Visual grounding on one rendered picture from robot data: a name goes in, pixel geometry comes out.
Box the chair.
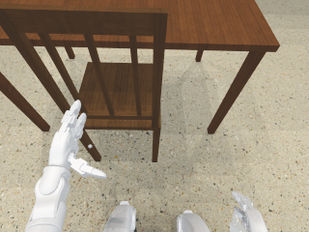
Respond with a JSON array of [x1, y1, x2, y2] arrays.
[[0, 3, 168, 162]]

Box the right robot shin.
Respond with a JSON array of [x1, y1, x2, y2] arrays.
[[184, 210, 193, 214]]

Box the left robot hand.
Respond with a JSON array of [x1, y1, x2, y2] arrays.
[[48, 100, 107, 179]]

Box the right robot hand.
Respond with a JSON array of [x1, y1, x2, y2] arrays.
[[229, 190, 267, 232]]

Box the table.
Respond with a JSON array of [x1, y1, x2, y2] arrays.
[[0, 0, 280, 134]]

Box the left robot thigh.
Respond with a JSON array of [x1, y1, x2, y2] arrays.
[[103, 204, 136, 232]]

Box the left robot forearm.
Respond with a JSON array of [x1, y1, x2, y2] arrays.
[[24, 165, 71, 232]]

